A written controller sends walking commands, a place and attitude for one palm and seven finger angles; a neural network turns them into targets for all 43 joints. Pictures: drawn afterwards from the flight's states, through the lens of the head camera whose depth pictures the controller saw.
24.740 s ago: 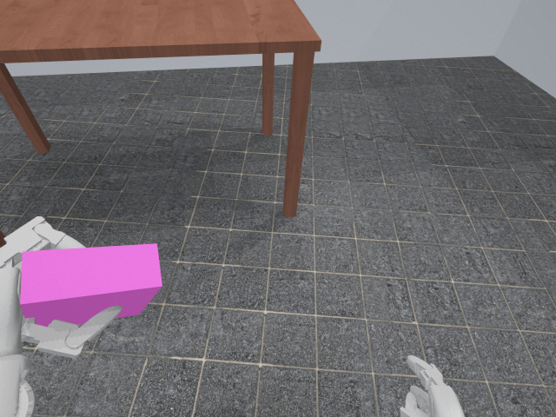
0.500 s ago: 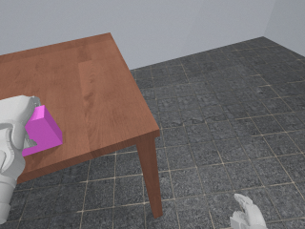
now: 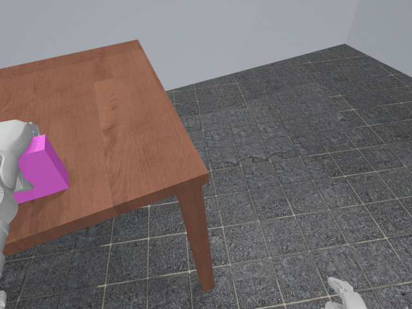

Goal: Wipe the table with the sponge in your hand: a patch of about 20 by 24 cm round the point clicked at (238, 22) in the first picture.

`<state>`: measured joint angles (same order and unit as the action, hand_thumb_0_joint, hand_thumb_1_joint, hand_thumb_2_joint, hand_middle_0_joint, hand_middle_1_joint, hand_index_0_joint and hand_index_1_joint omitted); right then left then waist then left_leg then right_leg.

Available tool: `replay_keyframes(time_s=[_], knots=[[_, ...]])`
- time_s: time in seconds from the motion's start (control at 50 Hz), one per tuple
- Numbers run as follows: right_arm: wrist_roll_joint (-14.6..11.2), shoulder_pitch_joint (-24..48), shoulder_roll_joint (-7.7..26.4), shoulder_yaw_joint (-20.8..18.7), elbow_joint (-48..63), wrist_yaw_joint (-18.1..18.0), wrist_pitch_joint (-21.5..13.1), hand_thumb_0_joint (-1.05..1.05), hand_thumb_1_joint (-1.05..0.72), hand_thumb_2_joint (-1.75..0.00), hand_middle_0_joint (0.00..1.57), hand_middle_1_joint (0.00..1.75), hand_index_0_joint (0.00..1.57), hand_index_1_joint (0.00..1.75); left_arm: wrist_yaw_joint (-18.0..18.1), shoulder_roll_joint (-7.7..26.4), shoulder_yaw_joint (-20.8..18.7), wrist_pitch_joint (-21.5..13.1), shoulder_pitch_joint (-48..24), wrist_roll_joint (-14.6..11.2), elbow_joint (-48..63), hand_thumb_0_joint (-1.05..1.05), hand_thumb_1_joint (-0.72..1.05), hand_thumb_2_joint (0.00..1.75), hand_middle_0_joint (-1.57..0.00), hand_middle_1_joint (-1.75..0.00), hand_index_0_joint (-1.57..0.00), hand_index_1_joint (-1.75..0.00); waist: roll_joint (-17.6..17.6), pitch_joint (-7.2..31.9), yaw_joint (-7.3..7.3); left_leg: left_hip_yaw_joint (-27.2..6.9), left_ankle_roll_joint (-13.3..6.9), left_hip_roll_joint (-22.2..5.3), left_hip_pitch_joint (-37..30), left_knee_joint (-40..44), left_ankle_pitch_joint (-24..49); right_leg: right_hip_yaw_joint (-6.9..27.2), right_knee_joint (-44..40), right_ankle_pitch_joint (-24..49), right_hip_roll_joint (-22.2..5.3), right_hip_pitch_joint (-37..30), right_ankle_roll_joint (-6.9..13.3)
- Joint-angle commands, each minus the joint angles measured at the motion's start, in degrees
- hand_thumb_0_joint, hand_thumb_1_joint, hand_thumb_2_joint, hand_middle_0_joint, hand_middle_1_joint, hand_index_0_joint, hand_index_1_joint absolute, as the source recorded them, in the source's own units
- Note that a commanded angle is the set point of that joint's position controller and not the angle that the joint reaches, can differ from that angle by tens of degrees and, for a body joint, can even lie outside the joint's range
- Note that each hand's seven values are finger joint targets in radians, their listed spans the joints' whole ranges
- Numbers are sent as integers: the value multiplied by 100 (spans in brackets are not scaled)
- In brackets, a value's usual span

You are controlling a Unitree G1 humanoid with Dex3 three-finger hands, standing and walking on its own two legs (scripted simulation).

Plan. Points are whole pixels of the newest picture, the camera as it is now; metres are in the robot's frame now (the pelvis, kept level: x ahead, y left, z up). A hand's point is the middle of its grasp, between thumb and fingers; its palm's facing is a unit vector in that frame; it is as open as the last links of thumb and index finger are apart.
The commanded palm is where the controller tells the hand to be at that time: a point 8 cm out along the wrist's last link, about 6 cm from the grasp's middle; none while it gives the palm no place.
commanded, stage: wipe forward along the first lane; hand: left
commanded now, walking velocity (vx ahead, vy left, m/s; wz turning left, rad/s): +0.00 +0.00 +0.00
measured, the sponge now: (26, 178) +0.30 +0.39 +0.11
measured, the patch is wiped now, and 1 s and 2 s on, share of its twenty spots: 0.15 0.45 0.45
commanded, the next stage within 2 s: slide across to the middle lane in 1.20 s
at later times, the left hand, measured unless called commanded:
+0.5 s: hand (21, 146) +0.36 +0.41 +0.15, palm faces -0.12 +0.03 -0.99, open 9.4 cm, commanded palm +0.35 +0.41 +0.17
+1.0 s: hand (23, 131) +0.40 +0.44 +0.15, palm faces -0.15 +0.04 -0.99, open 9.4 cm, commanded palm +0.40 +0.44 +0.17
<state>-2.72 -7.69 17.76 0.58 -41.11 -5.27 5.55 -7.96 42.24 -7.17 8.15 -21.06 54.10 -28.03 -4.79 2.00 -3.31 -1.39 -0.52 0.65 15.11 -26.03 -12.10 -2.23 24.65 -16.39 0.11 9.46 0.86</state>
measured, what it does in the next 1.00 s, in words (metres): stands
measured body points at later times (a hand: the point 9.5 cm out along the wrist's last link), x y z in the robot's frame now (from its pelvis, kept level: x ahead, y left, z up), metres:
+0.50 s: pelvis +0.00 +0.00 +0.00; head +0.02 -0.02 +0.45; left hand +0.36 +0.41 +0.20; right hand +0.10 -0.27 -0.13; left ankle +0.02 +0.12 -0.74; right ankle -0.04 -0.11 -0.74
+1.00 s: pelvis +0.01 +0.01 -0.01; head +0.06 +0.00 +0.44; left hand +0.41 +0.43 +0.20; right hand +0.03 -0.28 -0.14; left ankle +0.02 +0.12 -0.74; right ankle -0.04 -0.11 -0.74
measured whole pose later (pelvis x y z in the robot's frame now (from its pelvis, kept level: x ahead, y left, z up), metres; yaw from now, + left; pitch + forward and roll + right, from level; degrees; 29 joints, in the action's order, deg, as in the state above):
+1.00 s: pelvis +0.01 +0.01 -0.01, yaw -3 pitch +11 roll -1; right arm -3.7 -18.8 18.5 -1.5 -43.3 -3.8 7.3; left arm -3.0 54.2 -10.0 -4.5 -46.3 62.4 -64.3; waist -2.4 4.9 1.6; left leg 0.5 -1.3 -0.6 28.1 -31.9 -14.7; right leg -0.2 28.0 -16.8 1.2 22.0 0.2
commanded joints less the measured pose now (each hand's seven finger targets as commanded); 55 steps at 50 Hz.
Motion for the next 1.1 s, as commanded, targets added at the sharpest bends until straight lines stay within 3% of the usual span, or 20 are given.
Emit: replay_keyframes(time_s=[0.0, 0.04, 0.2, 0.24, 0.26, 0.3, 0.38, 0.44, 0.48, 0.54, 0.58, 0.66, 0.7, 0.74, 0.8, 0.84, 0.88, 0.94, 1.02, 1.08], knots=[[-7, 497, 783, -290, 740, -47, -230, 0, -90, -90, 20, 30, 20, 30, 267, 1780, -534, -143, -1585, 100, 405, 0, 10, 130, -120, -160, -120, -160, 366, 999, 39, 212, -204, 271, -393, 116, 1349, 41, -223, 1599, 180, -124, 135], [-11, 462, 808, -284, 690, -64, -218, 0, -90, -90, 20, 30, 20, 30, 326, 1810, -473, -153, -1896, 157, 220, 0, 10, 130, -120, -160, -120, -160, 190, 891, 81, 197, -195, 264, -367, 162, 1191, 45, -271, 1360, 190, 20, 163], [-23, 126, 840, -342, 525, -36, -169, 0, -90, -90, 20, 30, 20, 30, 382, 1760, -251, -313, -2366, 398, -708, 0, 10, 130, -120, -160, -120, -160, 421, 1033, 176, 213, -212, 252, -223, 138, 1056, 69, -251, 1322, 204, 90, 166], [-18, 72, 888, -348, 526, -41, -136, 0, -90, -90, 20, 30, 20, 30, 386, 2042, -451, -399, -2428, 430, -797, 0, 10, 130, -120, -160, -120, -160, 302, 1134, 138, 203, -206, 246, -186, 132, 1074, 112, -228, 1352, 198, 27, 190], [-35, 15, 834, -347, 532, -32, -142, 0, -90, -90, 20, 30, 20, 30, 386, 1783, -227, -432, -2468, 425, -958, 0, 10, 130, -120, -160, -120, -160, 395, 1086, 194, 218, -215, 253, -156, 111, 1057, 77, -206, 1341, 198, 86, 171], [-42, -83, 882, -355, 468, -34, -135, 0, -90, -90, 20, 30, 20, 30, 387, 1895, -282, -499, -2568, 449, -1361, 0, 10, 130, -120, -160, -120, -160, 525, 863, 237, 231, -210, 241, -25, 134, 853, 76, -257, 1192, 209, 229, 161], [-28, -338, 921, -385, 392, -30, -141, 0, -90, -90, 20, 30, 20, 30, 428, 2138, -326, -721, -2983, 652, -1926, 0, 10, 130, -120, -160, -120, -160, 581, 948, 277, 257, -227, 234, 114, 82, 770, 125, -230, 1168, 207, 315, 165], [-27, -463, 945, -430, 390, 5, -113, 0, -90, -90, 20, 30, 20, 30, 460, 2143, -266, -861, -3169, 772, -2016, 0, 10, 130, -120, -160, -120, -160, 337, 1059, 297, 257, -212, 204, 98, 45, 855, 146, -197, 1199, 214, 422, 203], [-44, -609, 954, -447, 343, 24, -108, 0, -90, -90, 20, 30, 20, 30, 501, 2103, -204, -902, -3147, 805, -2380, 0, 10, 130, -120, -160, -120, -160, 525, 966, 359, 263, -226, 187, 203, -19, 808, 143, -168, 1190, 234, 549, 189], [-45, -714, 969, -483, 366, 43, -88, 0, -90, -90, 20, 30, 20, 30, 557, 2141, -214, -1015, -3261, 807, -2306, 0, 10, 130, -120, -160, -120, -160, 298, 1198, 338, 264, -220, 182, 164, -42, 867, 180, -124, 1232, 239, 537, 210], [-69, -829, 1007, -485, 316, 48, -83, 0, -90, -90, 20, 30, 20, 30, 605, 2273, -322, -1011, -3161, 765, -2689, 0, 10, 130, -120, -160, -120, -160, 622, 1031, 377, 258, -232, 167, 376, -83, 745, 169, -103, 1204, 247, 595, 182], [-92, -994, 1029, -513, 283, 63, -67, 0, -90, -90, 20, 30, 20, 30, 642, 2424, -311, -1046, -3424, 790, -2785, 0, 10, 130, -120, -160, -120, -160, 544, 1289, 419, 291, -242, 162, 410, -167, 832, 230, -30, 1356, 242, 560, 162], [-109, -1015, 1044, -497, 292, 66, -56, 0, -90, -90, 20, 30, 20, 30, 636, 2389, -212, -1037, -3491, 800, -2871, 0, 10, 130, -120, -160, -120, -160, 497, 1145, 467, 296, -240, 163, 487, -185, 780, 220, -38, 1317, 251, 658, 160], [-93, -1099, 1073, -512, 253, 61, -39, 0, -90, -90, 20, 30, 20, 30, 623, 2540, -288, -1047, -3621, 847, -2910, 0, 10, 130, -120, -160, -120, -160, 357, 1222, 450, 266, -231, 142, 437, -171, 841, 228, -46, 1297, 268, 698, 191], [-100, -1221, 1080, -518, 231, 58, -24, 0, -90, -90, 20, 30, 20, 30, 614, 2666, -328, -1087, -3677, 873, -3098, 0, 10, 130, -120, -160, -120, -160, 494, 1276, 487, 275, -249, 134, 529, -249, 854, 236, 3, 1340, 276, 721, 169], [-88, -1254, 1100, -521, 228, 47, -2, 0, -90, -90, 20, 30, 20, 30, 589, 2801, -389, -1132, -3790, 924, -3043, 0, 10, 130, -120, -160, -120, -160, 309, 1364, 475, 264, -235, 126, 489, -254, 933, 248, 6, 1373, 287, 739, 197], [-100, -1326, 1084, -518, 226, 53, -4, 0, -90, -90, 20, 30, 20, 30, 600, 2673, -267, -1158, -3844, 921, -3167, 0, 10, 130, -120, -160, -120, -160, 352, 1270, 539, 257, -249, 110, 518, -316, 935, 220, 49, 1338, 299, 890, 184], [-69, -1408, 1102, -554, 230, 57, 46, 0, -90, -90, 20, 30, 20, 30, 597, 2879, -472, -1236, -3791, 977, -3104, 0, 10, 130, -120, -160, -120, -160, 306, 1570, 457, 242, -242, 91, 410, -390, 1279, 232, 109, 1610, 319, 805, 217], [-93, -1476, 1079, -545, 262, 75, 76, 0, -90, -90, 20, 30, 20, 30, 648, 2653, -260, -1238, -3934, 928, -3138, 0, 10, 130, -120, -160, -120, -160, 333, 1503, 566, 235, -252, 80, 428, -468, 1204, 199, 164, 1478, 336, 1004, 191], [-100, -1562, 1129, -530, 203, 52, 99, 0, -90, -90, 20, 30, 20, 30, 660, 3024, -451, -1190, -4152, 988, -3381, 0, 10, 130, -120, -160, -120, -160, 403, 1443, 607, 211, -250, 93, 578, -488, 1111, 202, 167, 1404, 338, 1066, 187]])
